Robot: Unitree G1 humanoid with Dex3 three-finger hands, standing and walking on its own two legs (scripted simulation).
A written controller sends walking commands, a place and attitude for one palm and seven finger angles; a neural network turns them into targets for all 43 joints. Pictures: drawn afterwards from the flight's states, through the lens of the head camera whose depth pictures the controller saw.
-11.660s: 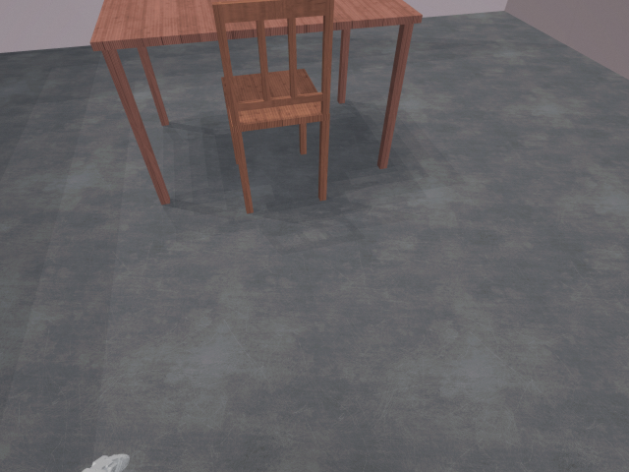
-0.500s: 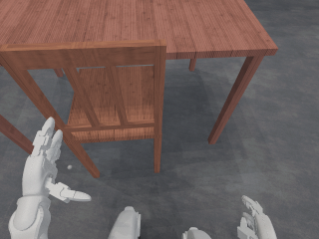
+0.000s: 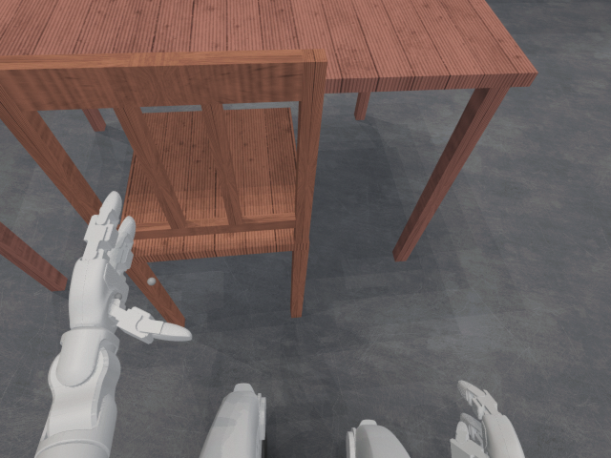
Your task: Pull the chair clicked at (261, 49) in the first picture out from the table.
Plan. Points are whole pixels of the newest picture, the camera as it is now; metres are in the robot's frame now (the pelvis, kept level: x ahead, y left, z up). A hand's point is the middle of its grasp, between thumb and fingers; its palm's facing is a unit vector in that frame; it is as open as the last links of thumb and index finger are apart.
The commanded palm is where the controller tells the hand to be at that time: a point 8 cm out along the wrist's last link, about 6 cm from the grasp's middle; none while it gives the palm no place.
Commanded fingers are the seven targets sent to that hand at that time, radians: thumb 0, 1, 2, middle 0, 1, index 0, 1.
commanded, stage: aim the fingers beside a spindle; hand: left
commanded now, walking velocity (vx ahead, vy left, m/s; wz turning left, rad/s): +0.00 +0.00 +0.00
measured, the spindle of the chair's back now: (156, 175) +0.50 +0.25 +0.02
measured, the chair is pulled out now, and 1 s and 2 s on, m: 0.00 0.00 0.00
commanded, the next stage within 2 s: none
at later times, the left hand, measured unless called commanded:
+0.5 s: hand (166, 260) +0.36 +0.21 +0.01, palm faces +0.17 -0.99 -0.03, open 16.9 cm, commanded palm +0.33 +0.25 +0.02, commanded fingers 0.00 -0.50 0.30 -0.06 -0.08 -0.06 -0.08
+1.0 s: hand (158, 255) +0.36 +0.22 +0.02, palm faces +0.16 -0.99 -0.05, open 16.9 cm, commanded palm +0.33 +0.25 +0.01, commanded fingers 0.00 -0.50 0.30 -0.06 -0.08 -0.06 -0.08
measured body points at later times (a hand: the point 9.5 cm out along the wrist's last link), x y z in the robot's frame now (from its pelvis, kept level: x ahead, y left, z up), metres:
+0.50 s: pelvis +0.00 +0.00 -0.01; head +0.10 +0.02 +0.42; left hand +0.35 +0.26 +0.02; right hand +0.14 -0.25 -0.12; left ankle +0.09 +0.12 -0.63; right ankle -0.02 -0.14 -0.63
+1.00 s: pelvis +0.00 -0.01 -0.01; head +0.11 +0.01 +0.43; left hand +0.35 +0.27 +0.03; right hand +0.13 -0.27 -0.12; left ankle +0.09 +0.12 -0.63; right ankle -0.02 -0.14 -0.63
